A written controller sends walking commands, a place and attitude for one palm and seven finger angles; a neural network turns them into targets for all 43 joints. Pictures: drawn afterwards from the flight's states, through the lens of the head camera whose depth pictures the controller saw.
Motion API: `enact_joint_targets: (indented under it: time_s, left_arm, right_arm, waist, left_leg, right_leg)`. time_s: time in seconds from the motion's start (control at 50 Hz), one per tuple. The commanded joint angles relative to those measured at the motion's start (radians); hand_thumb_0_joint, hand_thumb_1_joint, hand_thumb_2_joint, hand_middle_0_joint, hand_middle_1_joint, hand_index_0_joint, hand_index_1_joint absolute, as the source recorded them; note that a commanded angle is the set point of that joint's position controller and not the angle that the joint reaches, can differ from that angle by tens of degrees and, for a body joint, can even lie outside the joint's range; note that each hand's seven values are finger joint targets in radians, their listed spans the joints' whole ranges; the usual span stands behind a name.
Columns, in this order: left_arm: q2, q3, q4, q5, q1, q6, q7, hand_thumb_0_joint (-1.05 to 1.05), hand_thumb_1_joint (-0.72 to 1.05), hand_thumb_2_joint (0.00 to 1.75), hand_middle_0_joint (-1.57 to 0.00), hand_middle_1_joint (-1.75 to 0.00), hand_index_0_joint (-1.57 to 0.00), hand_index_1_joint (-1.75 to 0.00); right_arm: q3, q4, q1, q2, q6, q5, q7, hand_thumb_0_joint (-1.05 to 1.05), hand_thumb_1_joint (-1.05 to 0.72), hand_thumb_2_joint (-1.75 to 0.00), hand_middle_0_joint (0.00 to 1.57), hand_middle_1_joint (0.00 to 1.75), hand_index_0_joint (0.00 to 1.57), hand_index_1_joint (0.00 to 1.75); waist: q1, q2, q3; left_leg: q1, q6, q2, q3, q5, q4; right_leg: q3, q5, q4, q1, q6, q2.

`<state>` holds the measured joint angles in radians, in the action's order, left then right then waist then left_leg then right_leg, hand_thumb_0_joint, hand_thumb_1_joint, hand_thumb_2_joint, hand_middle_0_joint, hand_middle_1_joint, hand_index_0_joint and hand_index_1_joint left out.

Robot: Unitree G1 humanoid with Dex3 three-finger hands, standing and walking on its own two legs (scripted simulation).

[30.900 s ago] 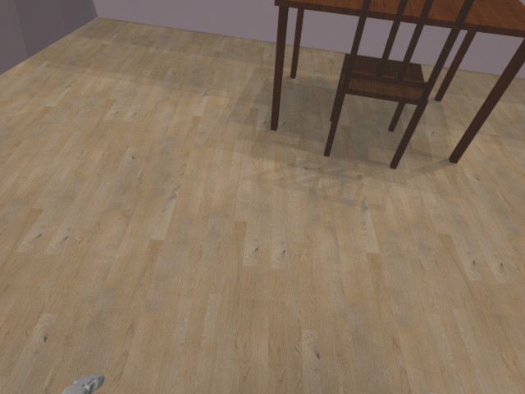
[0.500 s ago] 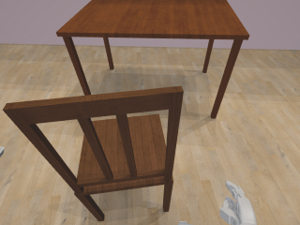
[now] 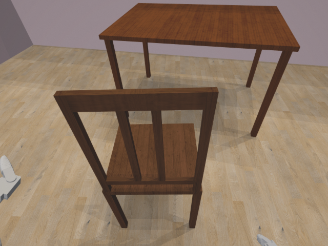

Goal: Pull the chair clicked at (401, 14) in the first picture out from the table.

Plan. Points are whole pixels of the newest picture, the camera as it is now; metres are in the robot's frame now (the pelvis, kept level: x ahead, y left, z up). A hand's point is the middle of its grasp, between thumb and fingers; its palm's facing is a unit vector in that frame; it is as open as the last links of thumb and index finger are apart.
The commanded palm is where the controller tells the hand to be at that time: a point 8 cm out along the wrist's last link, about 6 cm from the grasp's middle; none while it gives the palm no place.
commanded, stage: stop stepping back and stand still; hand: left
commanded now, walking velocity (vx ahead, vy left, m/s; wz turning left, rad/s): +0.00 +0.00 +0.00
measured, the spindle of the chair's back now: (131, 150) +0.42 +0.14 -0.04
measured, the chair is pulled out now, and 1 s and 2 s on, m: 0.69 0.69 0.69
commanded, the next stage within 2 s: let the arm hang, fingers relaxed in 0.44 s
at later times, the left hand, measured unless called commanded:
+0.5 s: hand (11, 192) +0.18 +0.29 +0.15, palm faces +0.42 -0.80 -0.42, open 7.4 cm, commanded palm +0.12 +0.32 +0.19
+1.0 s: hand out of the picture -0.03 +0.22 -0.16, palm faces +0.01 -0.98 -0.22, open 7.1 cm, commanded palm none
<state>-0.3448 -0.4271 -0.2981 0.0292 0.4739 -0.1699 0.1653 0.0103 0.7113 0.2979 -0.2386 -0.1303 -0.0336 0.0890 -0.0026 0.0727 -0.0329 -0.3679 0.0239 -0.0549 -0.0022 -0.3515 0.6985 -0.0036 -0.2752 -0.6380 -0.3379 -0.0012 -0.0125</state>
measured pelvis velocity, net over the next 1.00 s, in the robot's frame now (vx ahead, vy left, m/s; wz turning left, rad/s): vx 0.00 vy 0.02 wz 0.02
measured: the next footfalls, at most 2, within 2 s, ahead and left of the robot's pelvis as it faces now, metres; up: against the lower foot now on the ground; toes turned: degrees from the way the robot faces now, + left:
none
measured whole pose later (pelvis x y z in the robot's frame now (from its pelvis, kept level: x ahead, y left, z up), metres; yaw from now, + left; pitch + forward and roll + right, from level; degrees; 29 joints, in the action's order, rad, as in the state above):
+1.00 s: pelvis +0.00 +0.02 +0.01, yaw +1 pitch +0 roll -1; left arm -0.22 0.00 0.95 -0.02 0.42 0.04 0.02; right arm 0.00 0.99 0.42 -0.16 0.02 0.02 0.00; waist 0.00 -0.01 0.04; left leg -0.33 0.01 -0.01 -0.01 -0.22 0.55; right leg -0.04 -0.22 -0.53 -0.31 -0.02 0.01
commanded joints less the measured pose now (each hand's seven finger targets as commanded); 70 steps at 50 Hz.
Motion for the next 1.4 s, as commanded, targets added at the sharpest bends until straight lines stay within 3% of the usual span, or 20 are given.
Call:
enact_joint_targets:
  time_s: [0.0,0.06,0.12,0.16,0.26,0.34,0.4,0.46,0.5,0.52,0.56,0.6,0.66,0.74,0.8,0.84,0.96,1.06,1.26,1.38]
  left_arm:
    - [-0.267,-0.068,-0.491,-0.012,-0.134,-0.076,0.003,0.0,0.9,0.9,-0.2,-0.3,-0.2,-0.3]
    - [-0.295,-0.122,-0.602,-0.028,-0.079,-0.109,0.026,0.0,0.9,0.9,-0.2,-0.3,-0.2,-0.3]
    - [-0.263,-0.132,-0.527,-0.039,-0.044,-0.099,0.036,0.0,0.9,0.9,-0.2,-0.3,-0.2,-0.3]
    - [-0.234,-0.129,-0.395,-0.036,-0.015,-0.088,0.032,0.0,0.9,0.9,-0.2,-0.3,-0.2,-0.3]
    - [-0.191,-0.082,-0.206,-0.013,0.003,-0.071,0.001,0.0,0.9,0.9,-0.2,-0.3,-0.2,-0.3]
    - [-0.172,-0.029,-0.229,-0.027,-0.028,-0.057,-0.006,0.0,0.9,0.9,-0.2,-0.3,-0.2,-0.3]
    - [-0.229,-0.055,-0.362,-0.035,-0.104,-0.068,0.009,0.0,0.9,0.9,-0.2,-0.3,-0.2,-0.3]
    - [-0.264,-0.098,-0.465,-0.031,-0.094,-0.087,0.023,0.0,0.9,0.9,-0.2,-0.3,-0.2,-0.3]
    - [-0.27,-0.118,-0.471,-0.039,-0.048,-0.099,0.028,0.0,0.9,0.9,-0.2,-0.3,-0.2,-0.3]
    - [-0.056,0.328,0.391,-0.094,-0.075,0.092,-0.139,0.0,0.9,0.9,-0.2,-0.3,-0.2,-0.3]
    - [0.019,0.313,0.452,-0.07,-0.027,0.204,-0.167,0.0,0.9,0.9,-0.2,-0.3,-0.2,-0.3]
    - [0.029,0.338,0.516,-0.07,-0.056,0.201,-0.167,0.0,0.9,0.9,-0.2,-0.3,-0.2,-0.3]
    - [-0.019,0.352,0.656,-0.071,-0.158,0.19,-0.158,0.0,0.9,0.9,-0.2,-0.3,-0.2,-0.3]
    - [-0.038,0.378,0.847,-0.062,-0.217,0.207,-0.154,0.0,0.9,0.9,-0.2,-0.3,-0.2,-0.3]
    - [-0.001,0.393,0.993,-0.06,-0.07,0.208,-0.157,0.0,0.9,0.9,-0.2,-0.3,-0.2,-0.3]
    - [0.04,0.39,1.078,-0.061,0.005,0.197,-0.155,0.0,0.9,0.9,-0.2,-0.3,-0.2,-0.3]
    - [0.048,0.418,1.194,-0.044,-0.057,0.169,-0.146,0.0,0.9,0.9,-0.2,-0.3,-0.2,-0.3]
    - [0.081,0.432,1.262,-0.041,-0.041,0.168,-0.138,0.0,0.9,0.9,-0.2,-0.3,-0.2,-0.3]
    - [0.098,0.435,1.323,-0.037,-0.062,0.155,-0.126,0.0,0.9,0.9,-0.2,-0.3,-0.2,-0.3]
    - [0.093,0.431,1.341,-0.036,-0.093,0.156,-0.124,0.0,0.9,0.9,-0.2,-0.3,-0.2,-0.3]
  right_arm:
    - [0.024,-0.191,-0.165,-0.091,-0.106,0.02,0.014,0.0,-0.9,-0.9,0.2,0.3,0.2,0.3]
    - [0.016,-0.198,-0.176,-0.084,-0.121,0.032,0.022,0.0,-0.9,-0.9,0.2,0.3,0.2,0.3]
    - [0.022,-0.215,-0.162,-0.076,-0.121,0.013,0.026,0.0,-0.9,-0.9,0.2,0.3,0.2,0.3]
    - [0.023,-0.212,-0.143,-0.07,-0.119,0.007,0.023,0.0,-0.9,-0.9,0.2,0.3,0.2,0.3]
    - [0.031,-0.207,-0.13,-0.084,-0.105,0.006,0.008,0.0,-0.9,-0.9,0.2,0.3,0.2,0.3]
    - [0.031,-0.224,-0.145,-0.093,-0.09,0.002,0.004,0.0,-0.9,-0.9,0.2,0.3,0.2,0.3]
    - [0.022,-0.218,-0.156,-0.077,-0.1,0.018,0.013,0.0,-0.9,-0.9,0.2,0.3,0.2,0.3]
    - [0.022,-0.209,-0.161,-0.07,-0.12,0.028,0.019,0.0,-0.9,-0.9,0.2,0.3,0.2,0.3]
    - [0.023,-0.207,-0.154,-0.069,-0.124,0.022,0.02,0.0,-0.9,-0.9,0.2,0.3,0.2,0.3]
    - [0.088,-0.002,-0.176,-0.299,-0.078,0.045,-0.086,0.0,-0.9,-0.9,0.2,0.3,0.2,0.3]
    - [0.048,-0.019,-0.135,-0.15,0.046,0.044,-0.089,0.0,-0.9,-0.9,0.2,0.3,0.2,0.3]
    - [0.028,-0.016,-0.095,-0.108,0.071,0.06,-0.088,0.0,-0.9,-0.9,0.2,0.3,0.2,0.3]
    - [0.028,0.02,0.011,-0.104,0.106,0.064,-0.092,0.0,-0.9,-0.9,0.2,0.3,0.2,0.3]
    - [0.027,0.089,0.064,-0.106,0.124,0.065,-0.098,0.0,-0.9,-0.9,0.2,0.3,0.2,0.3]
    - [0.026,0.105,-0.002,-0.136,0.109,0.068,-0.092,0.0,-0.9,-0.9,0.2,0.3,0.2,0.3]
    - [0.026,0.125,-0.018,-0.107,0.103,0.062,-0.083,0.0,-0.9,-0.9,0.2,0.3,0.2,0.3]
    - [0.018,0.215,0.142,-0.035,0.11,0.046,-0.071,0.0,-0.9,-0.9,0.2,0.3,0.2,0.3]
    - [0.016,0.263,0.18,-0.025,0.106,0.043,-0.063,0.0,-0.9,-0.9,0.2,0.3,0.2,0.3]
    - [0.002,0.324,0.142,0.005,0.099,0.041,-0.059,0.0,-0.9,-0.9,0.2,0.3,0.2,0.3]
    - [-0.001,0.351,0.114,0.019,0.11,0.046,-0.06,0.0,-0.9,-0.9,0.2,0.3,0.2,0.3]
  waist:
    - [0.009,-0.186,-0.061]
    - [-0.01,0.155,-0.053]
    - [-0.006,0.245,0.008]
    - [-0.005,0.191,0.042]
    - [0.011,-0.078,0.046]
    - [0.01,-0.092,0.074]
    - [0.01,-0.115,0.022]
    - [0.002,0.0,-0.083]
    - [0.001,0.114,-0.06]
    - [0.07,0.123,0.103]
    - [0.032,0.178,0.068]
    - [0.007,-0.079,0.025]
    - [0.04,-0.393,-0.003]
    - [0.057,-0.119,0.127]
    - [-0.022,0.232,0.125]
    - [-0.052,0.214,0.059]
    - [0.022,-0.026,0.047]
    - [0.03,-0.118,0.057]
    - [0.027,-0.135,0.076]
    - [0.019,-0.039,0.139]
  left_leg:
    - [0.176,0.028,0.016,0.001,0.021,-0.169]
    - [0.183,0.045,-0.082,0.109,0.002,-0.375]
    - [-0.071,0.053,-0.126,0.136,-0.354,-0.496]
    - [-0.14,0.043,-0.118,0.121,-0.37,-0.484]
    - [0.05,0.013,-0.069,0.057,-0.153,-0.346]
    - [-0.002,0.025,-0.074,0.066,-0.313,-0.385]
    - [0.066,0.031,-0.051,0.052,-0.159,-0.337]
    - [0.145,0.03,-0.056,0.056,-0.034,-0.345]
    - [0.027,0.032,-0.076,0.082,-0.271,-0.43]
    - [-0.087,0.036,-0.08,0.181,-0.09,-0.291]
    - [-0.175,0.021,-0.108,0.135,-0.274,-0.381]
    - [-0.139,0.022,-0.05,0.13,-0.227,-0.301]
    - [0.039,0.012,0.034,0.066,-0.047,-0.108]
    - [0.029,0.021,-0.004,0.121,-0.149,-0.19]
    - [-0.178,0.05,-0.101,0.245,-0.391,-0.51]
    - [-0.143,0.055,-0.085,0.193,-0.296,-0.479]
    - [0.081,0.026,-0.02,0.1,-0.066,-0.315]
    - [0.111,0.031,-0.033,0.093,0.023,-0.305]
    - [0.162,0.02,-0.023,0.046,0.217,-0.28]
    - [0.136,0.013,-0.016,0.037,0.17,-0.303]
  right_leg:
    - [-0.233,-0.049,0.342,0.001,0.065,0.184]
    - [-0.144,-0.013,0.219,0.023,0.025,0.094]
    - [-0.067,-0.057,0.125,0.165,0.0,0.042]
    - [-0.056,-0.024,0.125,0.196,0.001,0.039]
    - [-0.112,-0.051,0.311,0.027,0.006,0.066]
    - [-0.11,-0.199,0.317,-0.003,-0.003,0.051]
    - [-0.132,-0.092,0.323,0.029,0.008,0.068]
    - [-0.134,0.053,0.284,0.114,0.014,0.08]
    - [-0.107,-0.087,0.264,0.164,0.003,0.061]
    - [-0.026,0.016,0.078,-0.055,0.029,0.074]
    - [-0.01,-0.115,0.061,0.015,0.003,0.058]
    - [-0.027,-0.131,0.125,0.04,0.021,0.067]
    - [-0.129,-0.198,0.276,-0.046,0.089,0.147]
    - [-0.118,-0.331,0.228,-0.215,0.084,0.109]
    - [-0.004,-0.11,0.018,0.039,0.032,0.012]
    - [-0.011,-0.021,0.012,0.111,0.035,0.017]
    - [-0.114,-0.024,0.249,0.007,0.061,0.061]
    - [-0.113,0.039,0.249,0.013,0.06,0.067]
    - [-0.122,0.21,0.245,0.047,0.055,0.087]
    - [-0.133,0.164,0.284,0.048,0.057,0.083]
